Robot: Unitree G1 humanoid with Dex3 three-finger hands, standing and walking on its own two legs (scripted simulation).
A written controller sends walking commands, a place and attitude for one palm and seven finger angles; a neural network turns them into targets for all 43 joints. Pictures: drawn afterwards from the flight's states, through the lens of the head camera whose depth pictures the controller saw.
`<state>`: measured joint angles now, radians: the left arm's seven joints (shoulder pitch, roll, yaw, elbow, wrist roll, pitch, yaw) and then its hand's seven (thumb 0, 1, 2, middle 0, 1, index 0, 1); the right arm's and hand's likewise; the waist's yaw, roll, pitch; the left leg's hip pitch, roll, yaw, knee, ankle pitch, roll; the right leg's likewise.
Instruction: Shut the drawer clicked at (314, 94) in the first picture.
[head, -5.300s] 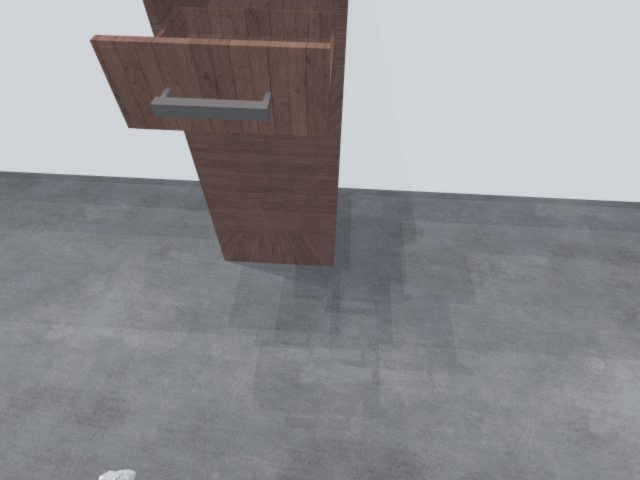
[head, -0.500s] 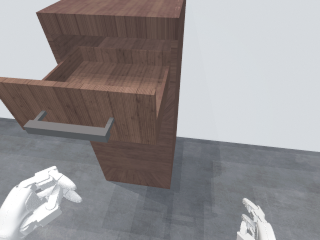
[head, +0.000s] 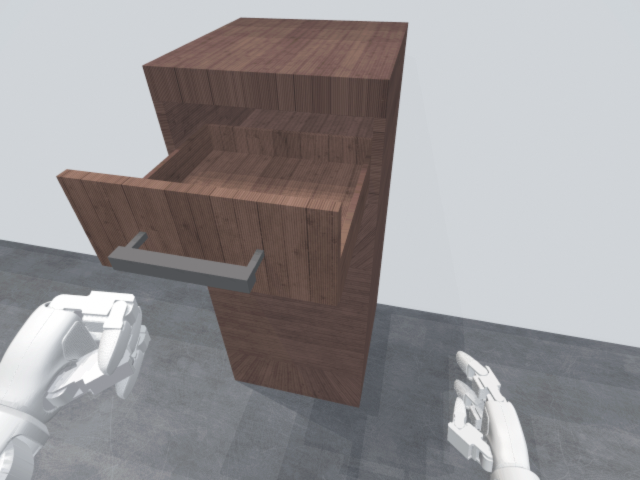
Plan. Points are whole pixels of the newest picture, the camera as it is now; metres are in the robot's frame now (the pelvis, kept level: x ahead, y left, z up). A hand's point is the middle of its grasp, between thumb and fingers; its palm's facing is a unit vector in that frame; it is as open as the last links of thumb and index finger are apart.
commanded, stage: raise the hand and make a fist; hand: left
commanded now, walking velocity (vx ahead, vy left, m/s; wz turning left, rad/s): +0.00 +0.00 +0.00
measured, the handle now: (189, 257) +0.34 +0.23 +0.14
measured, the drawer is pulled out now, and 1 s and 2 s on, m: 0.27 0.27 0.27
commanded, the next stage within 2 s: bring the fist close to the handle in 0.54 s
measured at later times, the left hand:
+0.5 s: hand (123, 338) +0.16 +0.19 +0.22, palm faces -0.02 -0.97 -0.26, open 3.3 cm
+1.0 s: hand (154, 346) +0.17 +0.18 +0.18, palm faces -0.06 -0.98 -0.17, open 3.3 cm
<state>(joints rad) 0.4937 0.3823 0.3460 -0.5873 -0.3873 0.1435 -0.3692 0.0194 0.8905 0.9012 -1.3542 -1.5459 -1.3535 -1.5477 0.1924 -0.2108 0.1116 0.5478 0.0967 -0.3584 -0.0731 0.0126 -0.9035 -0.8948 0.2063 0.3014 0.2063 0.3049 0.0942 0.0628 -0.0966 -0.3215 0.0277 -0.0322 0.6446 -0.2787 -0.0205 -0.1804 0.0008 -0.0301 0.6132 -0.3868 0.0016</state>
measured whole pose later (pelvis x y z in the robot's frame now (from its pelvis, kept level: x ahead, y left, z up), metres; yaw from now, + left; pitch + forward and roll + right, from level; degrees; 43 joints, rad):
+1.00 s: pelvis +0.01 -0.01 +0.00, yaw +0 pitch -3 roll +0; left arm 0.47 0.35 0.35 -0.55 -0.39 0.17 -0.39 0.02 0.89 0.90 -1.40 -1.60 -1.40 -1.60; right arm 0.22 -0.25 0.09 0.58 0.10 -0.39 -0.08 0.01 -0.90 -0.90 0.21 0.30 0.21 0.30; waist 0.08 0.06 -0.09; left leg -0.29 0.03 -0.04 0.62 -0.29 -0.04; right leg -0.15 0.01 -0.03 0.60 -0.40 -0.01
